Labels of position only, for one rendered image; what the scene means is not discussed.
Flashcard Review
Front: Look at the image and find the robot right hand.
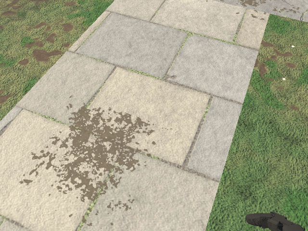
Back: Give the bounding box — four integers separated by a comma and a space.
245, 212, 305, 231

